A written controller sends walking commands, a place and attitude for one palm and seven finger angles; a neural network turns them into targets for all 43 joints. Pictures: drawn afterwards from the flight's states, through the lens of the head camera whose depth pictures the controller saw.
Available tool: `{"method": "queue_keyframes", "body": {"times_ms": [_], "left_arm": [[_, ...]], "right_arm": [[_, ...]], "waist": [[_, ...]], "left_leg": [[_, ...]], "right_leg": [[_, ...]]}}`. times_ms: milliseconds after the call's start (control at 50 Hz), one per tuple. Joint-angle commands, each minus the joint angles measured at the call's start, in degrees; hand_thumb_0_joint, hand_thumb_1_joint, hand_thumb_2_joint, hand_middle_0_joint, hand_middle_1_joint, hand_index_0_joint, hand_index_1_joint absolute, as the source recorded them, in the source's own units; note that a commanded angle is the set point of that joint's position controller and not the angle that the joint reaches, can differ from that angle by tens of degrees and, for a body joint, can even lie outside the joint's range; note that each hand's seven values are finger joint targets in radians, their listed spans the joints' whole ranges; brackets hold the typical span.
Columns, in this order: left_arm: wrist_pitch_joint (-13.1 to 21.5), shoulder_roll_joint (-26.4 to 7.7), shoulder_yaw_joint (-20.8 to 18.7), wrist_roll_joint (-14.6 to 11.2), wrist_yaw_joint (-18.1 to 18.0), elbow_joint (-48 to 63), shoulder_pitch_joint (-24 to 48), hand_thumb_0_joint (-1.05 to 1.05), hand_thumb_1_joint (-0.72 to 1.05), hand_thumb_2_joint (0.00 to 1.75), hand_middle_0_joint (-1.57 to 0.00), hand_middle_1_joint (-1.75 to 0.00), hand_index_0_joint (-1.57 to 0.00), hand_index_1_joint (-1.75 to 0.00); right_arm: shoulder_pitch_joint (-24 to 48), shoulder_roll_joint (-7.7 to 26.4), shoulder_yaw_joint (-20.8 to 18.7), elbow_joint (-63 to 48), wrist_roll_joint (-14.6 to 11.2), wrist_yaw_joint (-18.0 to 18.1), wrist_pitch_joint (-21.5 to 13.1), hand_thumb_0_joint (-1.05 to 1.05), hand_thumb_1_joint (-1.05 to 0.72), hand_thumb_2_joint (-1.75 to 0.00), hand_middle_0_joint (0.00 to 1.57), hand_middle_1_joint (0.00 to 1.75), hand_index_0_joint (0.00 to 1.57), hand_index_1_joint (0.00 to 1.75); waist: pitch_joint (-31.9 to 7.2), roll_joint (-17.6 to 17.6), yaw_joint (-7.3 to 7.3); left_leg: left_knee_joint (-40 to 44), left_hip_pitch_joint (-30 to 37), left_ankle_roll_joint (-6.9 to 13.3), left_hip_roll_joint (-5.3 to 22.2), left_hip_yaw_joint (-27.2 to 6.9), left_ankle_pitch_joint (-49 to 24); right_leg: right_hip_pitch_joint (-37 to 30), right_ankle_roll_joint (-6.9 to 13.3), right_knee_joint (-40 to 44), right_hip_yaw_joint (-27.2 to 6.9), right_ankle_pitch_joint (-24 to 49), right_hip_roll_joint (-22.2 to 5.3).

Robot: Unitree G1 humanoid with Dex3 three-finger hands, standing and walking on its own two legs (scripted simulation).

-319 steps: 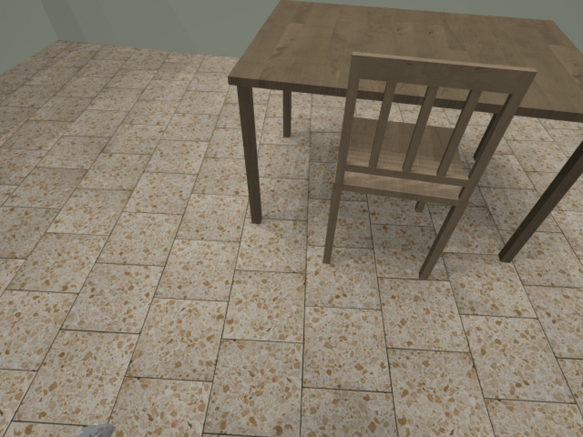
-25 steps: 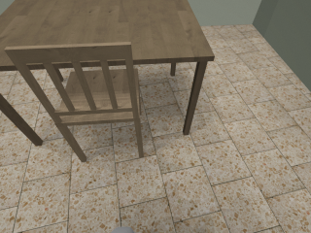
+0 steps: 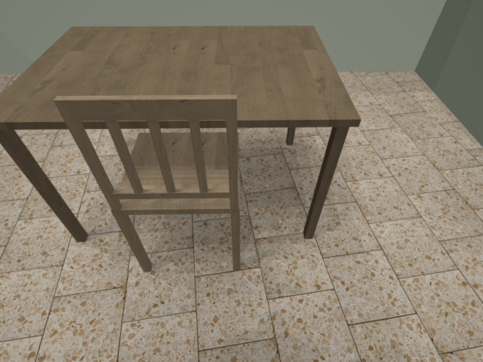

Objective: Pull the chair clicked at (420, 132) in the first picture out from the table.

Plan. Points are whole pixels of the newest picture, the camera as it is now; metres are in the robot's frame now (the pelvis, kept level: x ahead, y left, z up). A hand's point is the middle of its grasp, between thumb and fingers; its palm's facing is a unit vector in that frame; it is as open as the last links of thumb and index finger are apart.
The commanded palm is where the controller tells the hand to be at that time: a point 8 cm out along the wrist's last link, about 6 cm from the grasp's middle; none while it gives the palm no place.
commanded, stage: take the last steps up to it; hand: left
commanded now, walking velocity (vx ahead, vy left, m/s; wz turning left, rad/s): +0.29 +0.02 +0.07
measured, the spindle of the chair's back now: (162, 159) +0.65 +0.26 -0.09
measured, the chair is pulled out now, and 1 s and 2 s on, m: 0.00 0.00 0.00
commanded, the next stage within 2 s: come to a stop and stand still in 0.44 s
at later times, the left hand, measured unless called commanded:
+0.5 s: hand out of the picture +0.06 +0.15 -0.18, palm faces +0.18 -0.97 -0.14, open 7.4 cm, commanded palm none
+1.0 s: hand (157, 309) +0.26 +0.20 -0.17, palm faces +0.05 -0.96 -0.28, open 7.4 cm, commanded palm none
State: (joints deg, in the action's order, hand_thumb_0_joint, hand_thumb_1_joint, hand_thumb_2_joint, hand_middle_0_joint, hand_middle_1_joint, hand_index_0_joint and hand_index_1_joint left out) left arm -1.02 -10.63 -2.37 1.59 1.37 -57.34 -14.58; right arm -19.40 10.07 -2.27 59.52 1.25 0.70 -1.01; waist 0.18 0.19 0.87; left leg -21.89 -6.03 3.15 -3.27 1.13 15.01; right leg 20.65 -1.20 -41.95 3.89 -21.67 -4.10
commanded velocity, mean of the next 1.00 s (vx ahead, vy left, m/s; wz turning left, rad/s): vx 0.02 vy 0.00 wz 0.02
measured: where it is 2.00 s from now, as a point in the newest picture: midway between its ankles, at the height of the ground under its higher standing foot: outside the picture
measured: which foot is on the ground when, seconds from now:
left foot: down 0.00-0.06, up 0.08-0.50, down 0.52-0.92, up 0.94-1.00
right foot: up 0.00-0.04, down 0.06-0.52, up 0.54-0.88, down 0.90-1.00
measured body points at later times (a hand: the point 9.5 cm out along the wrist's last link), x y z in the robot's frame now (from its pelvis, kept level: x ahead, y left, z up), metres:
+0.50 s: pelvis +0.15 +0.01 -0.01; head +0.17 +0.02 +0.44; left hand +0.05 +0.21 -0.16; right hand +0.24 -0.21 -0.16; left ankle +0.22 +0.13 -0.73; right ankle +0.05 -0.11 -0.74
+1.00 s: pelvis +0.21 +0.00 -0.01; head +0.23 -0.03 +0.44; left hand +0.26 +0.25 -0.15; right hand +0.28 -0.23 -0.18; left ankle +0.20 +0.13 -0.72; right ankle +0.23 -0.09 -0.74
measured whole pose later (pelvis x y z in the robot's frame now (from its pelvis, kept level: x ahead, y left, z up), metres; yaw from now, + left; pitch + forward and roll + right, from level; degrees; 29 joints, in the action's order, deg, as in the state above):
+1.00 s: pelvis +0.21 +0.00 -0.01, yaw +1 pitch -1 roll +1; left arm -0.2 -9.8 -1.8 1.6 -1.6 -57.5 -11.6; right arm -9.1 10.6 -4.1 58.6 0.4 1.5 3.0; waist 3.5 -2.3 -0.1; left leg -43.6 -18.8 -1.0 0.8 2.5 27.4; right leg 16.8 2.4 -34.5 3.7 -16.9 -1.1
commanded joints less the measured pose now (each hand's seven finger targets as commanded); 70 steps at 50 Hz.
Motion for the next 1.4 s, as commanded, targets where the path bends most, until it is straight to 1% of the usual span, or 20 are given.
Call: {"method": "queue_keyframes", "body": {"times_ms": [0,20,40,60,140,180,400,460,480,500,520,620,800,860,920,1020,1140,1220,1280,1380], "left_arm": [[2.82,-4.06,-1.41,0.12,-0.66,1.61,-5.41,0.0,0.9,0.9,-0.2,-0.3,-0.2,-0.3],[3.51,-6.68,-2.11,0.41,-1.1,0.18,-10.15,0.0,0.9,0.9,-0.2,-0.3,-0.2,-0.3],[3.88,-11.35,-3.09,0.52,-1.56,-1.01,-15.68,0.0,0.9,0.9,-0.2,-0.3,-0.2,-0.3],[3.96,-13.05,-3.5,-0.44,-1.94,-1.16,-18.39,0.0,0.9,0.9,-0.2,-0.3,-0.2,-0.3],[4.83,-4.63,-1.68,-0.3,-2.58,0.67,-6.81,0.0,0.9,0.9,-0.2,-0.3,-0.2,-0.3],[5.36,-3.4,-1.03,-0.47,-2.53,-0.06,-7.13,0.0,0.9,0.9,-0.2,-0.3,-0.2,-0.3],[5.48,-5.36,-1.23,0.06,-2.9,-5.25,-13.1,0.0,0.9,0.9,-0.2,-0.3,-0.2,-0.3],[4.86,-4.44,-1.35,-0.38,-3.1,-5.89,-12.11,0.0,0.9,0.9,-0.2,-0.3,-0.2,-0.3],[4.71,-2.93,-0.93,-0.83,-2.97,-5.6,-13.44,0.0,0.9,0.9,-0.2,-0.3,-0.2,-0.3],[4.44,0.21,-0.4,-1.44,-2.79,-4.92,-16.22,0.0,0.9,0.9,-0.2,-0.3,-0.2,-0.3],[4.55,0.05,-0.25,-1.06,-3.05,-3.58,-13.75,0.0,0.9,0.9,-0.2,-0.3,-0.2,-0.3],[1.51,2.08,0.61,-1.4,-3.5,-6.77,-11.24,0.0,0.9,0.9,-0.2,-0.3,-0.2,-0.3],[-1.04,-2.18,-1.06,-0.31,-3.6,-0.74,-6.96,0.0,0.9,0.9,-0.2,-0.3,-0.2,-0.3],[0.25,-3.82,-1.28,-0.01,-3.65,0.0,-7.31,0.0,0.9,0.9,-0.2,-0.3,-0.2,-0.3],[1.82,-10.76,-1.76,0.05,-3.71,1.34,-4.48,0.0,0.9,0.9,-0.2,-0.3,-0.2,-0.3],[1.53,-8.99,-1.79,-0.12,-4.18,1.99,1.13,0.0,0.9,0.9,-0.2,-0.3,-0.2,-0.3],[1.1,-10.02,-2.53,0.14,-4.1,0.91,-0.79,0.0,0.9,0.9,-0.2,-0.3,-0.2,-0.3],[0.74,-7.8,-1.77,-0.66,-3.86,-0.11,1.92,0.0,0.9,0.9,-0.2,-0.3,-0.2,-0.3],[0.15,-3.58,-0.89,-0.85,-3.3,-0.23,1.69,0.0,0.9,0.9,-0.2,-0.3,-0.2,-0.3],[0.21,-3.2,-0.07,-0.4,-3.05,-4.6,-2.62,0.0,0.9,0.9,-0.2,-0.3,-0.2,-0.3]], "right_arm": [[0.65,7.79,-1.35,-1.65,-0.2,0.36,-1.03,0.0,-0.9,-0.9,0.2,0.3,0.2,0.3],[0.71,5.5,-0.86,-1.92,-0.55,0.26,-1.33,0.0,-0.9,-0.9,0.2,0.3,0.2,0.3],[0.95,2.69,-0.35,-3.62,-0.8,-0.16,-1.79,0.0,-0.9,-0.9,0.2,0.3,0.2,0.3],[3.54,6.23,-1.08,-5.01,-0.09,-0.61,-1.57,0.0,-0.9,-0.9,0.2,0.3,0.2,0.3],[0.86,3.37,-1.73,-1.75,0.42,-1.58,-0.26,0.0,-0.9,-0.9,0.2,0.3,0.2,0.3],[-1.09,1.74,-1.51,-1.04,0.37,-1.61,0.31,0.0,-0.9,-0.9,0.2,0.3,0.2,0.3],[9.91,0.45,-0.59,-4.52,-0.17,-2.28,-1.22,0.0,-0.9,-0.9,0.2,0.3,0.2,0.3],[1.22,2.53,-0.67,-1.54,0.26,-1.21,-2.17,0.0,-0.9,-0.9,0.2,0.3,0.2,0.3],[-5.39,6.71,-1.44,0.08,0.74,-0.53,-2.7,0.0,-0.9,-0.9,0.2,0.3,0.2,0.3],[-9.32,12.59,-2.65,0.46,0.76,0.15,-2.67,0.0,-0.9,-0.9,0.2,0.3,0.2,0.3],[-10.35,13.23,-2.44,0.63,-0.09,0.6,-1.89,0.0,-0.9,-0.9,0.2,0.3,0.2,0.3],[7.85,4.26,0.61,-1.27,-0.34,2.02,-1.9,0.0,-0.9,-0.9,0.2,0.3,0.2,0.3],[9.88,8.03,-2.62,-3.15,0.16,1.98,1.37,0.0,-0.9,-0.9,0.2,0.3,0.2,0.3],[9.01,6.96,-2.75,-3.52,-0.25,1.29,1.87,0.0,-0.9,-0.9,0.2,0.3,0.2,0.3],[7.53,2.11,-2.02,-4.74,-0.88,0.8,3.41,0.0,-0.9,-0.9,0.2,0.3,0.2,0.3],[6.11,3.46,-1.96,-2.35,-0.82,0.63,3.67,0.0,-0.9,-0.9,0.2,0.3,0.2,0.3],[5.0,2.44,-1.0,-2.16,-0.72,0.36,2.86,0.0,-0.9,-0.9,0.2,0.3,0.2,0.3],[-2.22,1.55,-0.2,0.93,-0.8,0.79,1.76,0.0,-0.9,-0.9,0.2,0.3,0.2,0.3],[1.03,5.19,-0.01,0.16,-0.12,1.1,0.9,0.0,-0.9,-0.9,0.2,0.3,0.2,0.3],[2.25,4.26,0.48,1.0,-0.51,1.34,0.61,0.0,-0.9,-0.9,0.2,0.3,0.2,0.3]], "waist": [[4.52,-1.08,-3.72],[3.45,5.65,-5.81],[2.84,17.19,-7.55],[2.4,14.16,-8.41],[7.97,3.22,-1.02],[8.04,4.96,0.18],[5.99,7.94,-2.99],[0.93,5.99,1.15],[-4.1,-0.46,3.25],[-9.41,-13.9,2.94],[-9.33,-12.35,3.3],[0.52,-5.52,-3.05],[-0.27,-8.79,-2.29],[-1.92,-4.67,-2.93],[-3.64,11.25,-2.18],[-2.18,6.9,-1.28],[-1.83,7.45,-3.43],[-1.82,5.8,-0.41],[1.64,-6.25,-2.62],[5.55,-6.77,-3.46]], "left_leg": [[2.04,-15.26,5.41,11.71,-11.51,13.03],[-8.48,-22.63,2.79,7.09,-6.85,13.93],[-24.52,-32.26,0.18,0.59,1.19,15.64],[-34.79,-33.64,0.14,2.46,-1.46,17.76],[-42.13,-29.72,-1.29,7.87,-2.69,1.2],[-40.17,-27.85,-2.45,8.25,-0.95,-2.56],[-17.0,-20.52,-1.96,6.28,4.06,-2.19],[-4.99,-5.15,-0.97,3.37,5.36,-7.64],[-4.69,7.34,0.99,9.8,-0.49,-18.03],[-3.43,17.14,7.27,23.87,-17.24,-31.26],[0.27,14.66,11.03,27.74,-20.45,-35.99],[3.45,-7.58,6.12,19.81,-2.98,-46.57],[-0.2,-6.12,6.01,21.32,-4.14,-36.42],[-7.23,-7.22,1.11,15.44,-1.6,-23.09],[-24.43,-12.2,-4.6,3.72,0.59,18.94],[-34.86,-15.84,-5.57,4.36,-2.26,13.02],[-18.54,-12.42,-5.18,4.35,-0.48,11.72],[1.67,0.97,-3.85,4.23,-0.03,-0.86],[7.99,-9.99,0.02,13.48,-9.59,1.33],[10.69,-14.14,-0.75,10.84,-7.1,9.82]], "right_leg": [[-15.88,0.64,15.05,0.35,5.72,1.87],[-24.02,2.55,20.84,-8.24,-2.88,-4.1],[-29.01,8.32,30.28,-28.18,-12.23,-17.49],[-24.01,12.55,36.43,-37.05,-21.34,-22.18],[-9.28,9.51,36.04,-17.51,-6.87,-14.55],[-7.88,8.65,35.74,-9.39,4.08,-11.62],[-15.17,9.07,27.74,-3.57,30.58,-11.42],[-14.89,6.41,13.14,-0.65,36.85,-7.45],[-7.79,4.68,1.25,1.22,26.82,-4.21],[4.65,2.31,-12.87,4.68,-4.23,2.69],[7.9,2.85,-22.63,0.57,-15.05,3.8],[-2.83,-0.43,-10.45,-3.97,-3.15,-1.46],[-3.45,0.39,-0.61,-2.11,0.71,1.01],[-9.91,0.69,15.28,-2.97,17.45,0.17],[-8.39,12.58,21.8,-20.52,47.39,-17.64],[-10.44,12.98,20.51,-13.7,42.63,-13.01],[-12.0,12.77,24.25,-16.43,24.12,-12.52],[-4.24,6.97,22.36,-12.38,9.37,-7.18],[-7.41,1.73,16.82,-4.46,7.0,0.74],[-11.6,1.31,17.14,-4.08,10.62,0.18]]}}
